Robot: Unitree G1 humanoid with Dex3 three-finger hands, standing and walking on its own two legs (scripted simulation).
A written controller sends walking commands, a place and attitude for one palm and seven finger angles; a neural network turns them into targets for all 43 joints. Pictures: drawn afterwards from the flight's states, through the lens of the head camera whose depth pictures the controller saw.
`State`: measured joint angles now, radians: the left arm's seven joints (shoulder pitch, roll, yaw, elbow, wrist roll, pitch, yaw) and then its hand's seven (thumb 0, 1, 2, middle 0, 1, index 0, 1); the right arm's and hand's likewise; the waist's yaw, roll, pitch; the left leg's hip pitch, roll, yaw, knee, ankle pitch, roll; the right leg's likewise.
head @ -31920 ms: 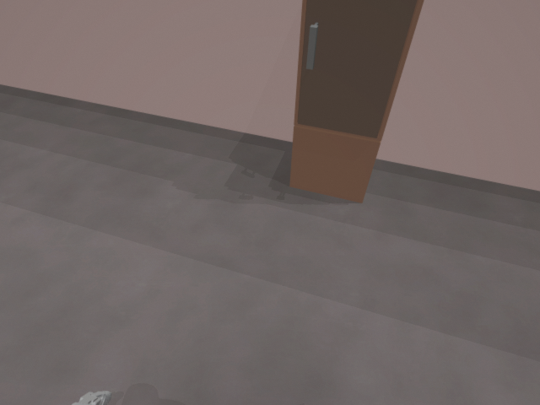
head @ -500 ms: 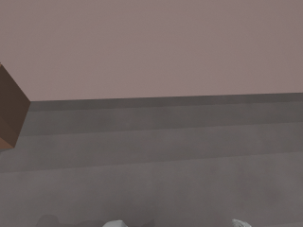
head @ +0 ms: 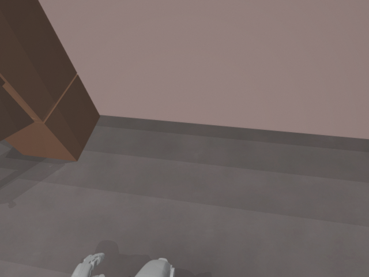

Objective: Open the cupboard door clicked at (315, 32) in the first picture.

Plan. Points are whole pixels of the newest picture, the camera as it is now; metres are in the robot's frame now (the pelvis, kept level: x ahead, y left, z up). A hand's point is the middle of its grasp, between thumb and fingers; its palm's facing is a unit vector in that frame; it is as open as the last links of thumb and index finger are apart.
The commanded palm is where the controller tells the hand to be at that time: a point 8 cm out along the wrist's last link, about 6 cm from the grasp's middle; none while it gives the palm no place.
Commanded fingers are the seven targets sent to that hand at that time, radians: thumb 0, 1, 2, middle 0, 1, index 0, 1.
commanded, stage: turn to face it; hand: left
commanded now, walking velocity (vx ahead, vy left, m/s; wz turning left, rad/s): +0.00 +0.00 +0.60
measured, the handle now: out of the picture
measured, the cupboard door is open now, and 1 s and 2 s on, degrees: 53 53 53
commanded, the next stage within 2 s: take the last steps up to it in 1.10 s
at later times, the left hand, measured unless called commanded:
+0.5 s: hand out of the picture +0.01 +0.27 -0.18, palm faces +0.33 -0.91 -0.24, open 7.4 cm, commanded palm none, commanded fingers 0.00 0.90 0.90 -0.20 -0.30 -0.20 -0.30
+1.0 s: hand out of the picture +0.06 +0.21 -0.14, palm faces +0.51 -0.82 -0.27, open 7.4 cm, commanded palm none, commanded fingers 0.00 0.90 0.90 -0.20 -0.30 -0.20 -0.30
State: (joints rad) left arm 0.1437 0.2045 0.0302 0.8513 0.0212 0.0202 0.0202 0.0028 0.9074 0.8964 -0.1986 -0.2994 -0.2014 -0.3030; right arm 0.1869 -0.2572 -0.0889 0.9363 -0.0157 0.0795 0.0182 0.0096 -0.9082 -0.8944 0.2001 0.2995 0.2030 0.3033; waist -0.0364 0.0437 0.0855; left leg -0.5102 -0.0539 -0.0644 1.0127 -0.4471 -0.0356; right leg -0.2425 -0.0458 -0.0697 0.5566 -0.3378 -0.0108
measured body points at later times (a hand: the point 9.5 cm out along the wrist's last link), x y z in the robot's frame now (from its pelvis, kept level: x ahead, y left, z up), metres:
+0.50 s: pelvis +0.02 +0.04 +0.00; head +0.06 +0.09 +0.45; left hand -0.01 +0.31 -0.16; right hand +0.21 -0.17 -0.12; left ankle +0.00 +0.11 -0.73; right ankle +0.02 -0.14 -0.64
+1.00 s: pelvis +0.06 -0.01 +0.00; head +0.11 -0.01 +0.45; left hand +0.03 +0.25 -0.12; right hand +0.23 -0.22 -0.16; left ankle -0.03 +0.08 -0.65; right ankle +0.10 -0.12 -0.73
